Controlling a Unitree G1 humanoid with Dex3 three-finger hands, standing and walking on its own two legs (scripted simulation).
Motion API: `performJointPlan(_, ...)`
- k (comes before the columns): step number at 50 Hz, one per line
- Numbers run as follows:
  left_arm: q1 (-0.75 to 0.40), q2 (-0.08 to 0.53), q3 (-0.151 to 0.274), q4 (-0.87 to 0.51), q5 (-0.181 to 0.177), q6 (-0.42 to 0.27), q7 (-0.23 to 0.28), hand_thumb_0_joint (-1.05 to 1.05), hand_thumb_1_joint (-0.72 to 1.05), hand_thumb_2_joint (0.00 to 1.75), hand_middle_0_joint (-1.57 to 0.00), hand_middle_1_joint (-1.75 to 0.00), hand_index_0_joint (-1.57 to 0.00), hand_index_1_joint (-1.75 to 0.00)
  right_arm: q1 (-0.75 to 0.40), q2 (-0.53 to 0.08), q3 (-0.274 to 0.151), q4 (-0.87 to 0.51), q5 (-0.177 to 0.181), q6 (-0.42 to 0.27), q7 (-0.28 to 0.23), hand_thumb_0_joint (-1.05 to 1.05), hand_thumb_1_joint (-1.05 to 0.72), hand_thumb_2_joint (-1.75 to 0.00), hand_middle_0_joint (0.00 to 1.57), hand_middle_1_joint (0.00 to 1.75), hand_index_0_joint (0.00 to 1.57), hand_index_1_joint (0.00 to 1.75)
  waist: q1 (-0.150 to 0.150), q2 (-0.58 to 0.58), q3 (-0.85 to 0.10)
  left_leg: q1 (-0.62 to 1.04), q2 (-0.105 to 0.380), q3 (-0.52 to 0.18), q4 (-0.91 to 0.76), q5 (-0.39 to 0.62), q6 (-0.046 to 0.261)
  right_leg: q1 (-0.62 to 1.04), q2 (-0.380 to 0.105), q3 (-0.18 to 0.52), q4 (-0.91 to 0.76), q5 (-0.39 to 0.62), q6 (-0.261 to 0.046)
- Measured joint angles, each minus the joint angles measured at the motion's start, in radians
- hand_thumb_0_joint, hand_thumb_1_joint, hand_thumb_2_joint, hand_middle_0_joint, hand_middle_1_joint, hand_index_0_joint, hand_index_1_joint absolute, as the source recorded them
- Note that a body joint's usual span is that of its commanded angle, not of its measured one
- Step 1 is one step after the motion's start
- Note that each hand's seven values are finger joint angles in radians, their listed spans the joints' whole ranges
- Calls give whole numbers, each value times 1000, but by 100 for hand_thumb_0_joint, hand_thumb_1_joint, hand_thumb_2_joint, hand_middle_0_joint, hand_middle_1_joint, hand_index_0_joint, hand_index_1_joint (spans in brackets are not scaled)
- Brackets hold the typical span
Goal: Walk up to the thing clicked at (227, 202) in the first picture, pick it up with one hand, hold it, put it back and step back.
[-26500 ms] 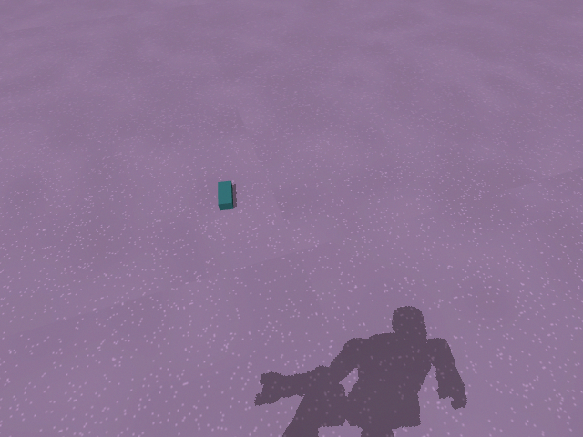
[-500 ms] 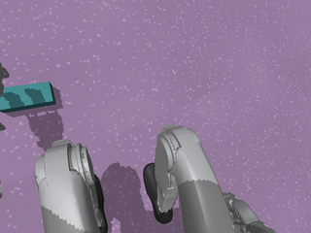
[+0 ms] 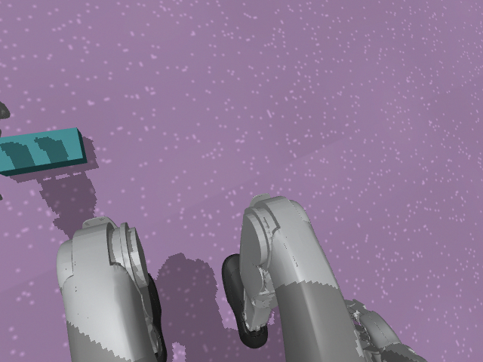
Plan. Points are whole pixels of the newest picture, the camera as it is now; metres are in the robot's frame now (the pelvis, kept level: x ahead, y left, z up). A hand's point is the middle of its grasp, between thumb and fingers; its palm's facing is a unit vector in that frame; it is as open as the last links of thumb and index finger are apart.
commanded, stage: rise first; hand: left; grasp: from above
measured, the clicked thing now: (41, 151) +0.46 +0.32 -0.30
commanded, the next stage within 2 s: approach in 0.22 s
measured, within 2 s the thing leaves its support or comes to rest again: neither
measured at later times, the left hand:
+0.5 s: hand out of the picture +0.42 +0.34 -0.19, palm faces -0.47 -0.08 -0.88, open 14.0 cm
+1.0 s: hand (21, 147) +0.44 +0.31 -0.19, palm faces -0.50 -0.12 -0.86, open 14.1 cm
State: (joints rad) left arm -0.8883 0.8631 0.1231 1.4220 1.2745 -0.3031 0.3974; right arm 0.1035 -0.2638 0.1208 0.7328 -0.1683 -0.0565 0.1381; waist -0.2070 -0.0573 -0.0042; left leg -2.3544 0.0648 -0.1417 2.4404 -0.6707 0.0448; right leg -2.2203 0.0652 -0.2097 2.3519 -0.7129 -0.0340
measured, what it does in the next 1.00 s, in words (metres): stands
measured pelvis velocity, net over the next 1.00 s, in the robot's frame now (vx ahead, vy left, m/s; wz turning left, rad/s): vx -0.01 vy -0.01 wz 0.00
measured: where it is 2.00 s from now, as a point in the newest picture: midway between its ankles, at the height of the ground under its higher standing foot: (200, 326)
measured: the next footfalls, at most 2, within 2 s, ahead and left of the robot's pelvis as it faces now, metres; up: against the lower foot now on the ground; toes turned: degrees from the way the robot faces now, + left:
none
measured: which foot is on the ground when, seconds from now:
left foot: down 0.00-1.00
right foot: down 0.00-1.00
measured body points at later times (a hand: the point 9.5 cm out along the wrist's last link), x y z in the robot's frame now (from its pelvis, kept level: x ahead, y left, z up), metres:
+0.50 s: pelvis -0.01 +0.00 +0.00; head +0.23 +0.10 +0.36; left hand +0.44 +0.34 -0.14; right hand +0.08 -0.26 -0.10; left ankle +0.08 +0.12 -0.29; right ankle +0.09 -0.10 -0.29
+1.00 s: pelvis -0.01 -0.01 +0.00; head +0.25 +0.06 +0.36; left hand +0.46 +0.32 -0.14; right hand +0.05 -0.26 -0.11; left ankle +0.08 +0.12 -0.29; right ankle +0.09 -0.10 -0.29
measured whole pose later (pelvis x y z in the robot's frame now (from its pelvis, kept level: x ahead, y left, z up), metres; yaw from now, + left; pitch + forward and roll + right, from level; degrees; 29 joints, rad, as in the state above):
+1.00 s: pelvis -0.01 -0.01 +0.00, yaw +0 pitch +31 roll -8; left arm -0.99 0.83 0.10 1.55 1.17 -0.13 0.38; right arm 0.14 -0.29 0.18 0.68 -0.15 -0.10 0.16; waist -0.30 -0.03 0.05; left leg -2.36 0.08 -0.14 2.44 -0.65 0.04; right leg -2.26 0.08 -0.20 2.36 -0.67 -0.04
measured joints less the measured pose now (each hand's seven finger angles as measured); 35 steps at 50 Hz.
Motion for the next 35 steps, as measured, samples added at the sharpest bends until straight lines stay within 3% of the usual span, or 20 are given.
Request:
performJointPlan(7, 5, -9, 4, -16, 2, -2, 9, 0, -51, 98, -12, -99, -11, -100, -7, -2, 0, -4, 1, -3, 2, 1, -91, -90, 20, 30, 20, 30, 6, -2, 3, 3, -1, 1, -5, 7, 1, 2, 0, 1, -4, 6, 1)
performJointPlan(19, -20, -3, -13, 36, 3, 7, 12, 0, -51, 98, -13, -98, -12, -99, -1, -4, 10, -6, -1, -11, 1, 1, -91, -90, 20, 30, 20, 30, -11, -6, 2, -4, -1, 0, -3, 21, 1, -4, -1, 0, -2, 20, 1)
performJointPlan(30, -84, -54, -115, 52, 12, 34, 50, 0, -52, 98, -10, -104, -10, -104, 24, 3, 19, 6, -10, -42, 2, 1, -91, -89, 20, 30, 20, 30, -41, -16, 5, -15, -2, 2, -2, 22, -4, -20, -2, 2, 2, 22, -2)
performJointPlan(35, -97, -100, -78, 39, 27, 76, 104, 0, -52, 99, -10, -104, -10, -104, 37, 0, 21, -5, -13, -51, 12, 1, -91, -89, 20, 30, 20, 30, -70, 2, -1, -17, 1, 2, -7, 16, -8, -27, 2, 3, -2, 20, -5)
